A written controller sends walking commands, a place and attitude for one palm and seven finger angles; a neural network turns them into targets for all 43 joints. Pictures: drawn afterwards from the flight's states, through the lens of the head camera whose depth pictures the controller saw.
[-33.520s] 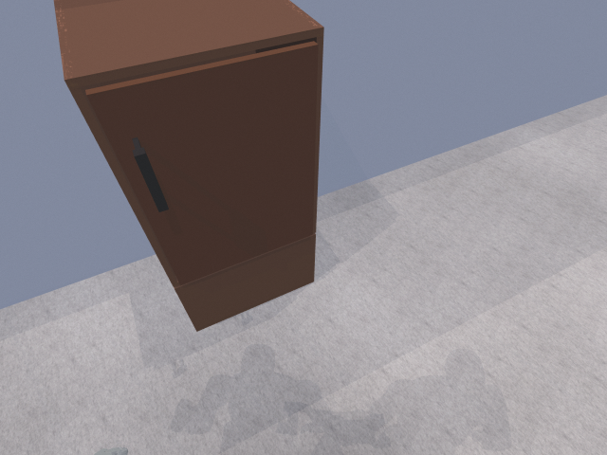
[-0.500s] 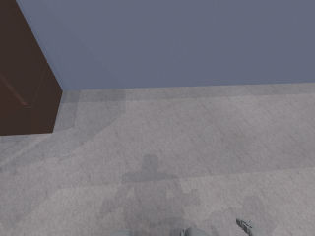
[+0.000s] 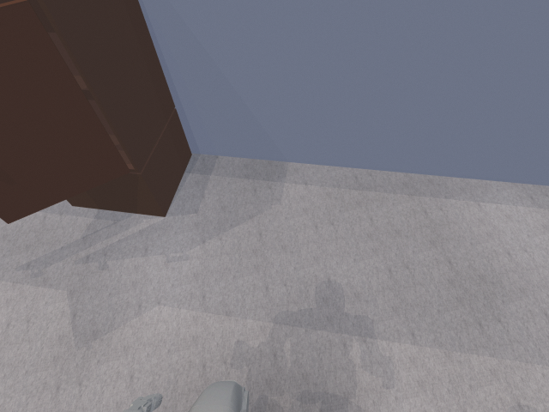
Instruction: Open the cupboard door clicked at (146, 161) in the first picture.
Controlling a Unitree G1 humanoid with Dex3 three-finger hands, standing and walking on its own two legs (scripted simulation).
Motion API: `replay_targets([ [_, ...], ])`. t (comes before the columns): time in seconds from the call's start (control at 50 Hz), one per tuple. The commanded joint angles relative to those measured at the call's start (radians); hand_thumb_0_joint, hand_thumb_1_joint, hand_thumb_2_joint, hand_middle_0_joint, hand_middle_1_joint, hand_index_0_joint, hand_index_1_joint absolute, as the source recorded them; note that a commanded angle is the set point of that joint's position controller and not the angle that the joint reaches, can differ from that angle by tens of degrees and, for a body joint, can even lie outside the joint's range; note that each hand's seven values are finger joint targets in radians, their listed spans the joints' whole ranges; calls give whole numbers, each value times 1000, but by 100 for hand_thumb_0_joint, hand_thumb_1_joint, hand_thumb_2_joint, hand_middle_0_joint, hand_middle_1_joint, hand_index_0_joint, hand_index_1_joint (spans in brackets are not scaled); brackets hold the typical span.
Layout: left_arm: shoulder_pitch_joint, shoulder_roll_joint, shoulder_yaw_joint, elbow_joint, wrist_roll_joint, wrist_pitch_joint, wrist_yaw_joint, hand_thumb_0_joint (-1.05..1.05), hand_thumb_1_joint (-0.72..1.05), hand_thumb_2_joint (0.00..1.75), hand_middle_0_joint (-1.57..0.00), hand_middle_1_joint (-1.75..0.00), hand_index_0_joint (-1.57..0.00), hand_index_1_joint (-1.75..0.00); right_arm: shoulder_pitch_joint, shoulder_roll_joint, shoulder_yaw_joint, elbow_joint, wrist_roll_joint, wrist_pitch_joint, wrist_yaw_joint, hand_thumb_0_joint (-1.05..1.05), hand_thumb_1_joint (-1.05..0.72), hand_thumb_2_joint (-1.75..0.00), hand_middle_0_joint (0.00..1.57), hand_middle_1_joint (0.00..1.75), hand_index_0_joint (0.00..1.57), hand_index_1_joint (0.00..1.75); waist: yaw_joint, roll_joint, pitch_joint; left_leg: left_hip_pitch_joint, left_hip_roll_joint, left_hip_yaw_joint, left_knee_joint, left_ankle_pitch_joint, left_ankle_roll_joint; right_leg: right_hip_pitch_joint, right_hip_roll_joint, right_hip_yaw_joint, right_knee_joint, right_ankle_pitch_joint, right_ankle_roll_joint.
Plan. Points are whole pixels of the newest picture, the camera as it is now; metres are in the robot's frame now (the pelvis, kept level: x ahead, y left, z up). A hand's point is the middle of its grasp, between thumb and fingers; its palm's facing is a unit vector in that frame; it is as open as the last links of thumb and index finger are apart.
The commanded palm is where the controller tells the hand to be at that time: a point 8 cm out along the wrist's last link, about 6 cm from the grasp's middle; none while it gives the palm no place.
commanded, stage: turn to face it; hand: left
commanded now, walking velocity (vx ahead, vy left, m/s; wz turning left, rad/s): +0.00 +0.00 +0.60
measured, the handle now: out of the picture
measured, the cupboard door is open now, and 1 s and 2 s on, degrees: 40 40 40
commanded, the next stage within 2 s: take the last steps up to it in 0.82 s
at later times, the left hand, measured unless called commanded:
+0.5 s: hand out of the picture +0.03 +0.26 -0.17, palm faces +0.31 -0.92 -0.24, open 7.4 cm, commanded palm none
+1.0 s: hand out of the picture -0.03 +0.18 -0.16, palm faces +0.51 -0.82 -0.24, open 7.3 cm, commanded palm none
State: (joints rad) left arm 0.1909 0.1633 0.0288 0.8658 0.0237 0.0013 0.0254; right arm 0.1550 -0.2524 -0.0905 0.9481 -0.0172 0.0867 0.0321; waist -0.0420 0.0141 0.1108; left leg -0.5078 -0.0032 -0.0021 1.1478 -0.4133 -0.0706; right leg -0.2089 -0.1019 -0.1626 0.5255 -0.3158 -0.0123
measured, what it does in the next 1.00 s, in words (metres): steps on the spot, turning left: left foot, then right foot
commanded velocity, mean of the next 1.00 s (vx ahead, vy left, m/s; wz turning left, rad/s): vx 0.03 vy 0.02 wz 0.42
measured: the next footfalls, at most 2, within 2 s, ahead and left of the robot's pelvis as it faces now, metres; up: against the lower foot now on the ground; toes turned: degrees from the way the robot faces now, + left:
left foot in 0.22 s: +0.03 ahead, +0.13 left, +0.00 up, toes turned +14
right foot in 0.68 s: +0.09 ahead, -0.10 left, +0.00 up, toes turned +19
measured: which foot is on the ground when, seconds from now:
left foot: up 0.00-0.20, down 0.22-0.68, up 0.70-1.00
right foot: down 0.00-0.22, up 0.24-0.66, down 0.68-1.00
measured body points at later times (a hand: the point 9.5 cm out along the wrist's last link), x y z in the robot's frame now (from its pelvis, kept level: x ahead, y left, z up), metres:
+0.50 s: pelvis +0.01 +0.03 +0.00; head +0.05 +0.07 +0.45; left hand +0.02 +0.31 -0.15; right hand +0.17 -0.18 -0.13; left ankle +0.00 +0.12 -0.74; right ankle +0.05 -0.13 -0.67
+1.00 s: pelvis +0.03 -0.01 +0.00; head +0.07 +0.00 +0.45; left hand -0.06 +0.22 -0.14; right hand +0.21 -0.19 -0.15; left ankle -0.06 +0.11 -0.69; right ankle +0.05 -0.11 -0.74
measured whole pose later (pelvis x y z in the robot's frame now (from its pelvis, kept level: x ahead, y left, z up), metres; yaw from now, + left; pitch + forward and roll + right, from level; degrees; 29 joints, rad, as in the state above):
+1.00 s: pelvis +0.03 -0.01 +0.00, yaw +30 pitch +0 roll +2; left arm 0.25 0.18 0.04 0.94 0.03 -0.01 0.02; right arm 0.15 -0.22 -0.07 1.01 -0.01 0.08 0.02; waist 0.00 -0.01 0.10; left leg -0.38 0.01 0.01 0.88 -0.46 -0.05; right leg -0.18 -0.10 -0.17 0.50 -0.31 -0.01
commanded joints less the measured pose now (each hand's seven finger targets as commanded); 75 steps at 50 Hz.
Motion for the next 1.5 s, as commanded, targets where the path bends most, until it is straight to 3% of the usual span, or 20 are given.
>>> replay_targets([
  [0.0, 83, 214, 62, -45, -2, -19, 12, 0, 90, 90, -20, -30, -20, -30, -93, -34, 2, -89, 4, -26, 1, 0, -90, -90, 20, 30, 20, 30, 69, -189, -125, -49, 28, 46, -137, -13, -3, 190, -244, 79, -132, 631, -89],
  [0.08, 115, 242, 76, -27, 5, -13, 10, 0, 90, 90, -20, -30, -20, -30, -129, -25, 12, -108, 9, -38, 3, 0, -90, -90, 20, 30, 20, 30, 92, -226, -134, 35, 23, 95, -337, -44, 20, 194, -280, 54, -84, 659, -98],
  [0.16, 82, 260, 87, -20, -2, -8, -3, 0, 90, 90, -20, -30, -20, -30, -17, -69, 2, -98, 2, -54, 0, 0, -90, -90, 20, 30, 20, 30, 20, -160, -181, 307, 2, 119, -645, 151, 55, 65, -264, -32, 114, 553, -22],
  [0.18, 77, 230, 84, -43, -10, -4, -10, 0, 90, 90, -20, -30, -20, -30, 67, -157, -21, -82, -6, -63, -4, 0, -90, -90, 20, 30, 20, 30, -31, 37, -247, 510, 144, -68, -716, 395, 127, -125, -192, -72, 321, 316, 39],
  [0.2, 21, 157, 58, -96, -15, 1, -16, 0, 90, 90, -20, -30, -20, -30, 152, -276, -50, -72, -9, -65, -14, 0, -90, -90, 20, 30, 20, 30, -77, 331, -261, 601, 422, -440, -760, 831, 291, -392, -39, -34, 565, -371, 104],
  [0.22, -34, 184, 56, -116, -3, 18, -3, 0, 90, 90, -20, -30, -20, -30, 185, -278, -44, -51, -2, -59, -23, 0, -90, -90, 20, 30, 20, 30, -78, 200, -270, 556, 453, -418, -757, 758, 334, -409, -38, 107, 635, -382, 85],
  [0.36, 21, 170, 62, -22, 0, 29, -17, 0, 90, 90, -20, -30, -20, -30, -1, -160, -5, -100, -2, -80, -45, 0, -90, -90, 20, 30, 20, 30, 40, 105, -147, 351, 219, -188, -814, 568, 224, -342, -13, 158, 612, -56, 104],
  [0.56, -44, 141, 47, -60, -12, 20, -9, 0, 90, 90, -20, -30, -20, -30, 41, -157, -18, -81, -12, -65, -43, 0, -90, -90, 20, 30, 20, 30, 20, 158, -153, 314, 201, -311, -765, 570, 241, -165, 76, 131, 244, -119, 84],
  [0.62, 58, 147, 52, -32, -17, 5, -2, 0, 90, 90, -20, -30, -20, -30, 4, -141, -20, -89, -4, -62, -43, 0, -90, -90, 20, 30, 20, 30, 73, 130, -189, 220, 157, -307, -680, 530, 196, 57, 87, 119, -32, 66, 69],
  [0.64, 94, 183, 60, -23, -12, -7, 3, 0, 90, 90, -20, -30, -20, -30, 12, -109, -16, -89, 4, -64, -38, 0, -90, -90, 20, 30, 20, 30, 87, 28, -199, 128, 102, -267, -606, 395, 145, 188, 13, 186, -158, 145, 50],
  [0.66, 114, 266, 77, -18, 5, -17, 11, 0, 90, 90, -20, -30, -20, -30, 31, -49, -9, -103, 14, -66, -31, 0, -90, -90, 20, 30, 20, 30, 91, -234, -207, -52, -36, -107, -412, 72, 68, 300, -230, 419, -211, 260, -36],
  [0.68, 105, 288, 69, -25, 6, -12, 8, 0, 90, 90, -20, -30, -20, -30, 9, -58, -12, -113, 6, -60, -29, 0, -90, -90, 20, 30, 20, 30, 95, -259, -163, -48, -73, -50, -175, -208, 49, 152, -392, 484, -224, 359, -142],
  [0.76, -8, 175, 46, -36, -8, -21, 12, 0, 90, 90, -20, -30, -20, -30, 32, -46, -10, -38, 2, -33, -20, 0, -90, -90, 20, 30, 20, 30, 25, -198, -105, -67, 7, -63, 86, -4, 23, 86, -209, 243, -176, 520, -110],
  [0.9, 124, 192, 58, 27, 4, -24, 12, 0, 90, 90, -20, -30, -20, -30, -59, 3, 18, -27, 6, -38, -21, 0, -90, -90, 20, 30, 20, 30, 83, -188, -110, 28, 3, 24, -235, -55, 15, 163, -213, 171, -143, 651, -122],
  [1.06, 121, 235, 81, 86, 5, -28, -13, 0, 90, 90, -20, -30, -20, -30, -4, -17, 28, -15, 0, -79, -11, 0, -90, -90, 20, 30, 20, 30, 54, -165, -103, 308, -15, 114, -657, 51, 59, 25, -246, 157, -116, 139, -79],
  [1.08, 91, 220, 79, 77, -4, -22, -19, 0, 90, 90, -20, -30, -20, -30, 77, -57, 21, 7, -1, -87, -16, 0, -90, -90, 20, 30, 20, 30, 6, -73, -125, 481, 11, 66, -758, 88, 88, -113, -197, 96, 1, 45, -37],
  [1.1, 78, 153, 71, 48, -9, -17, -31, 0, 90, 90, -20, -30, -20, -30, 173, -161, -7, 24, -17, -92, -25, 0, -90, -90, 20, 30, 20, 30, -40, 237, -154, 631, 242, -255, -827, 60, 190, -332, -49, -30, 268, -146, 30],
  [1.12, -20, 119, 48, -5, -1, -15, -30, 0, 90, 90, -20, -30, -20, -30, 275, -217, -15, 47, -18, -82, -36, 0, -90, -90, 20, 30, 20, 30, -83, 293, -110, 612, 384, -437, -918, 118, 296, -488, 21, 9, 485, -332, 38],
  [1.24, 35, 117, 43, 95, 6, -11, -43, 0, 90, 90, -20, -30, -20, -30, 162, -70, 38, 20, -1, -130, -56, 0, -90, -90, 20, 30, 20, 30, 39, 80, -43, 481, 216, -162, -944, 406, 252, -460, -27, 122, 636, 3, 33],
  [1.48, -165, 62, 19, 34, -2, -23, -42, 0, 90, 90, -20, -30, -20, -30, 368, -20, 52, 143, -8, -147, -64, 0, -90, -90, 20, 30, 20, 30, 1, 54, 20, 548, 217, -111, -928, 644, 276, -427, 7, 73, 281, 69, 13],
])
